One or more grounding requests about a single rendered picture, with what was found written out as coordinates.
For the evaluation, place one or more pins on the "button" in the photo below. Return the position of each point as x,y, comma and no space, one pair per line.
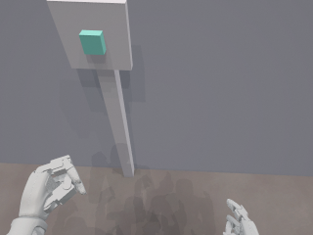
93,42

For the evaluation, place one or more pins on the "left robot forearm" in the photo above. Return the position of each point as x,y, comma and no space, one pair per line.
28,225

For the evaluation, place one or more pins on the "right robot hand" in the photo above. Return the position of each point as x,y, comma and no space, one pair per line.
245,226

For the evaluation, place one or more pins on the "left robot hand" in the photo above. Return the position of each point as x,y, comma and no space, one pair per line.
36,200

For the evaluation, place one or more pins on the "panel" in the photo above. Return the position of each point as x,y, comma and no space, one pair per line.
110,17

